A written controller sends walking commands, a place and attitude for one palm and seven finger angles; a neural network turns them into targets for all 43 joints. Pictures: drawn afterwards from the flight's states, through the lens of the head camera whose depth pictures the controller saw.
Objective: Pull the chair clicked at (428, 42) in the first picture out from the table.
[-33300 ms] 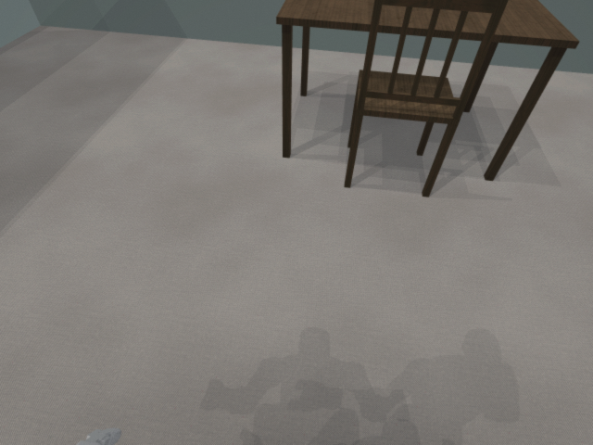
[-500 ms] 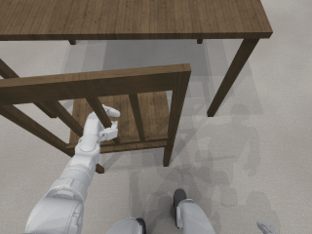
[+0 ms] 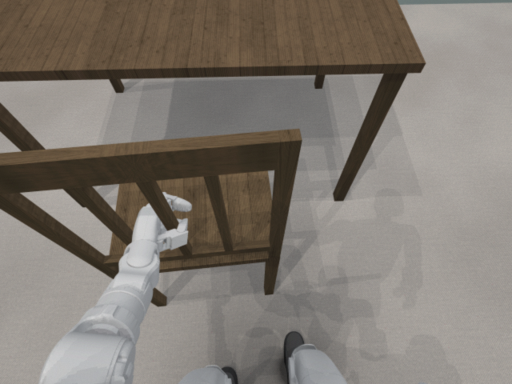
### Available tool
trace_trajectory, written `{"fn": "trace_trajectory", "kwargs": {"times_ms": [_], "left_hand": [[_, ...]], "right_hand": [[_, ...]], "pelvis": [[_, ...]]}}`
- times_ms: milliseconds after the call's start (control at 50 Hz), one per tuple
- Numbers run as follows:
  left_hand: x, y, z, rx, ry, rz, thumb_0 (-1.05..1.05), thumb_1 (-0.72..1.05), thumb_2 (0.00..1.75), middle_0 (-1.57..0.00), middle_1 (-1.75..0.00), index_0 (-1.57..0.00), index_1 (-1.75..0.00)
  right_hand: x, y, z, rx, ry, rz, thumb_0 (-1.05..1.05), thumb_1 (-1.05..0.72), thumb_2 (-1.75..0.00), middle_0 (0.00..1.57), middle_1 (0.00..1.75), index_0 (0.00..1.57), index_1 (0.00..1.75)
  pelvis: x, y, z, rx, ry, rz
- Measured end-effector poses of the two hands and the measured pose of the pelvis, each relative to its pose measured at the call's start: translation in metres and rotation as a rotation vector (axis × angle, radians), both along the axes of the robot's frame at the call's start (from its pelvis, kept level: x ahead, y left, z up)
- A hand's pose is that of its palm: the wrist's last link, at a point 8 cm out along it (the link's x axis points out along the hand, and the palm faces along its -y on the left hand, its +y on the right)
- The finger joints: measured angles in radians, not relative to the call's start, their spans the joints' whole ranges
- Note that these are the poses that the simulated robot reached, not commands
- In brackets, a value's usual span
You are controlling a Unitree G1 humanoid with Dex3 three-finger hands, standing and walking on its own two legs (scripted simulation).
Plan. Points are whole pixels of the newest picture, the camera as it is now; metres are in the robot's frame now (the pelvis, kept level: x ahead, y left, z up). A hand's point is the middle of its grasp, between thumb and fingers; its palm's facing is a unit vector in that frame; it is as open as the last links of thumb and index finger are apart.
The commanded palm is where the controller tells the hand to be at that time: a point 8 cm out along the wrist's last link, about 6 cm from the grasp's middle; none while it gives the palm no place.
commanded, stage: step backward, pulling the chair out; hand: left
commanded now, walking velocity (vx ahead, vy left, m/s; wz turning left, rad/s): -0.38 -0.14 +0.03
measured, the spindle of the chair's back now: (170, 222) +0.38 +0.16 -0.07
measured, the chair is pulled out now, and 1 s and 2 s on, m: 0.22 0.24 0.24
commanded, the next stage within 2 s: none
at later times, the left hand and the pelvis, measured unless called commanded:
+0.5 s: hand (181, 240) +0.35 +0.14 -0.07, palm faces +0.01 -0.97 -0.23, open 5.4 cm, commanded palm +0.35 +0.19 -0.06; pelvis -0.02 +0.00 -0.01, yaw +1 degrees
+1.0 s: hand (180, 242) +0.34 +0.14 -0.07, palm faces +0.02 -0.97 -0.24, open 5.4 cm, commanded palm +0.36 +0.19 -0.06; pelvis -0.01 +0.00 -0.01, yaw +1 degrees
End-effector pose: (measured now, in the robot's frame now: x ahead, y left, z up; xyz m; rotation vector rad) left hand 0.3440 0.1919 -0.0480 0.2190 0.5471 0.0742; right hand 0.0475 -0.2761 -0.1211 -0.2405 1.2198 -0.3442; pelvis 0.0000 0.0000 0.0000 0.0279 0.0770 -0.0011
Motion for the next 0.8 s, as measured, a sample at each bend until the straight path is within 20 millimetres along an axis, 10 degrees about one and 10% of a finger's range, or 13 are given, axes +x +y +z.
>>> {"fn": "trace_trajectory", "kwargs": {"times_ms": [220, 800], "left_hand": [[-0.008, -0.002, 0.0, 0.013, -0.002, 0.064, 0.05, 0.66, 0.83, -0.36, -1.21, -0.5, -1.44], [-0.02, 0.0, 0.001, 0.008, 0.002, 0.028, 0.05, 0.67, 0.82, -0.33, -1.25, -0.5, -1.44]], "right_hand": [[-0.001, 0.0, -0.019, 0.078, -0.009, -0.003, 0.0, -0.9, -0.9, 0.21, 0.3, 0.21, 0.3], [-0.013, 0.01, -0.013, 0.061, -0.009, 0.034, 0.0, -0.91, -0.9, 0.21, 0.3, 0.21, 0.3]], "pelvis": [[0.002, -0.022, -0.007, 0.0, -0.01, 0.003], [-0.019, -0.006, -0.004, -0.002, 0.017, 0.022]]}}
